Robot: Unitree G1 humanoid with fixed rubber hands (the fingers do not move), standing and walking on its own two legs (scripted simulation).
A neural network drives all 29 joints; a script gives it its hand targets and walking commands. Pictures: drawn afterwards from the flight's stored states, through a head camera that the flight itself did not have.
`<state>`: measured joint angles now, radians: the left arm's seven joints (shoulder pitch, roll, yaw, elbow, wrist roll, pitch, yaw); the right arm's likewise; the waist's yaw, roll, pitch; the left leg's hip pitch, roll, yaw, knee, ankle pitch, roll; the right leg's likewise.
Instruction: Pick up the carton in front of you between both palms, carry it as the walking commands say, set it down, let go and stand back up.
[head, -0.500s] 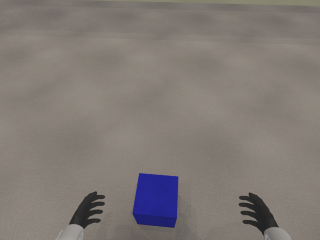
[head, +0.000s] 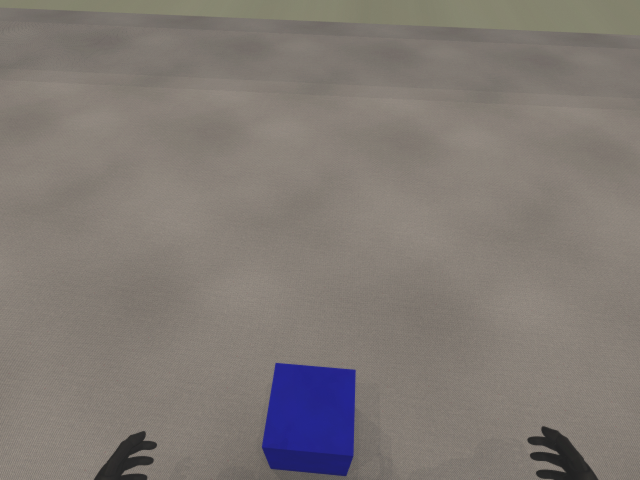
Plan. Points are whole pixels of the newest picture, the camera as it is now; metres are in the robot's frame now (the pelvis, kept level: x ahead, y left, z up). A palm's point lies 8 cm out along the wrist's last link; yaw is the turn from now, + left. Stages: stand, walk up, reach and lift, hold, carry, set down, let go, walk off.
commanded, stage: stand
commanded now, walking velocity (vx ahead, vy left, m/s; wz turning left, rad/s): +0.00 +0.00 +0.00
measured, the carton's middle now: (311, 420) +0.36 +0.05 -0.64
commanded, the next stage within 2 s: none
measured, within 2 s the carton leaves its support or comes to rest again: neither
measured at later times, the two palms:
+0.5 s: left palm out of the picture +0.09 +0.30 -0.10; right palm out of the picture +0.10 -0.30 -0.09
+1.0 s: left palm out of the picture +0.06 +0.31 -0.10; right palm out of the picture +0.07 -0.31 -0.09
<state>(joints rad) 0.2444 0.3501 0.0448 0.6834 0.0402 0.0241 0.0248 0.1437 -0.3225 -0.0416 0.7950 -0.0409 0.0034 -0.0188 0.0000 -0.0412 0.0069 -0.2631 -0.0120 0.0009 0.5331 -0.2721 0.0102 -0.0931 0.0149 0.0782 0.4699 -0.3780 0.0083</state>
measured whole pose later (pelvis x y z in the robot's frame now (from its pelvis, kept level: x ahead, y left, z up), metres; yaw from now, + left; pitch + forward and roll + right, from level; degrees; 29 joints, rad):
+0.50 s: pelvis -0.01 +0.00 +0.00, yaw +0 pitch -2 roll +0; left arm 0.22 0.37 0.03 0.81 0.03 0.01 0.02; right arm 0.13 -0.35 -0.03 0.92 -0.03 -0.01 -0.02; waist 0.00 -0.03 0.02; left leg -0.22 -0.01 0.00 0.48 -0.23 0.01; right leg -0.06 0.01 0.08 0.42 -0.34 0.01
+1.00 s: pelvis -0.03 +0.00 +0.01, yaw +0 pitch -3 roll +0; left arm 0.19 0.39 0.02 0.93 0.03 0.00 0.02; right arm 0.11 -0.38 -0.02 1.02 -0.02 -0.01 -0.01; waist 0.00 -0.02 0.03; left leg -0.19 -0.01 0.00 0.42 -0.18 0.01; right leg -0.03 0.01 0.08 0.37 -0.29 0.01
